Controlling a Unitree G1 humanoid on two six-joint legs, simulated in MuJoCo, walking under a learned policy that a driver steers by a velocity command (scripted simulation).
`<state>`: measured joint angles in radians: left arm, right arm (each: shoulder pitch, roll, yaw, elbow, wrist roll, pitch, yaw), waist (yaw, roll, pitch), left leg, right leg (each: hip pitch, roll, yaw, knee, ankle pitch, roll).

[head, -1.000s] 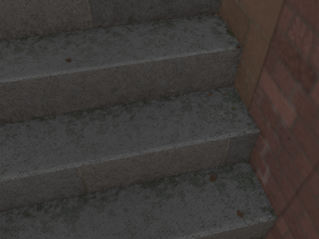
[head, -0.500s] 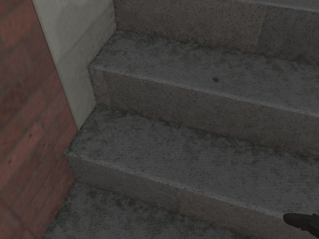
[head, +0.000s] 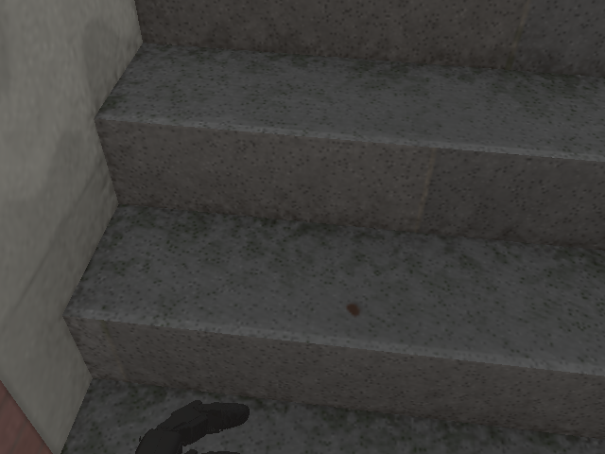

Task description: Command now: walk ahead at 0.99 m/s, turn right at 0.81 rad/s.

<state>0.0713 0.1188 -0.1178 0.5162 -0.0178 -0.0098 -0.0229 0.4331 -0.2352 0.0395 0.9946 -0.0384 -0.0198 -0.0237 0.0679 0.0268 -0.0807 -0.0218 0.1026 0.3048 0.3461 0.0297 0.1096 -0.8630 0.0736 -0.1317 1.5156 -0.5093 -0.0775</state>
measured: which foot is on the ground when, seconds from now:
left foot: down 0.00-0.02, up 0.04-0.32, down 0.34-0.82, up 0.84-1.00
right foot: up 0.00-0.00, down 0.02-0.36, up 0.38-0.80, down 0.82-1.00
